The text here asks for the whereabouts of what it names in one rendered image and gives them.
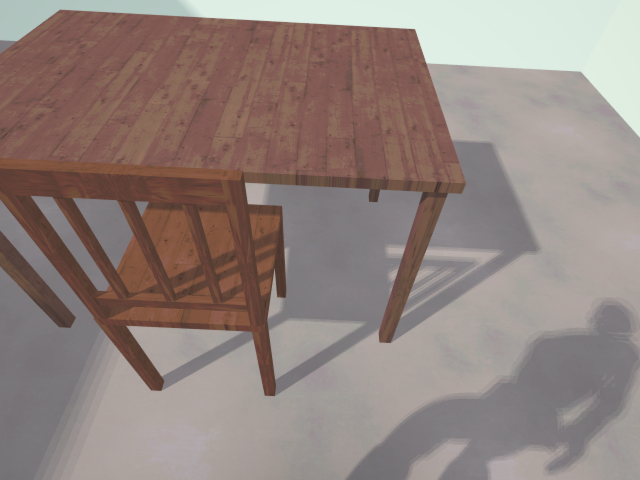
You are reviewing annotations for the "table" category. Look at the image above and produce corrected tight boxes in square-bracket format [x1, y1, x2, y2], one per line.
[0, 10, 466, 343]

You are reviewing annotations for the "chair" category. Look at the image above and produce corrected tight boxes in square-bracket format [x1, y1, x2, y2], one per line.
[0, 158, 286, 396]

